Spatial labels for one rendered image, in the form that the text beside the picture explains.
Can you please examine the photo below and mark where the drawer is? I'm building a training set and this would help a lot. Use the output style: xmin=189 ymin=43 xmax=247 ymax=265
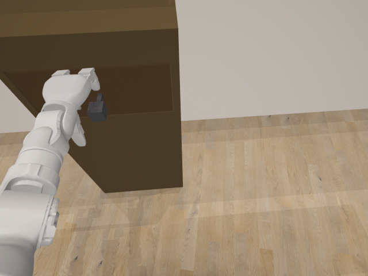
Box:
xmin=6 ymin=63 xmax=173 ymax=117

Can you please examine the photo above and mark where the cabinet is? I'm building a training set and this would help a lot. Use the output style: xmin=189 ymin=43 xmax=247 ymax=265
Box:
xmin=0 ymin=0 xmax=183 ymax=193

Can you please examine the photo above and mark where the left robot hand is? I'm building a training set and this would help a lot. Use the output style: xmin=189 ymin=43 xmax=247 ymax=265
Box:
xmin=43 ymin=68 xmax=100 ymax=147

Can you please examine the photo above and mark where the robot left forearm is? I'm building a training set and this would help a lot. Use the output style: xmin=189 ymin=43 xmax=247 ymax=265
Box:
xmin=0 ymin=100 xmax=78 ymax=196

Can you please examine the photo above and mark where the left robot upper arm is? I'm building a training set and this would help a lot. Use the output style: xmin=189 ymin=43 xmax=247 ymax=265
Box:
xmin=0 ymin=190 xmax=60 ymax=276

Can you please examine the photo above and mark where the handle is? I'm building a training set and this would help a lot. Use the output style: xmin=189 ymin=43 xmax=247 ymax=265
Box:
xmin=87 ymin=93 xmax=108 ymax=122

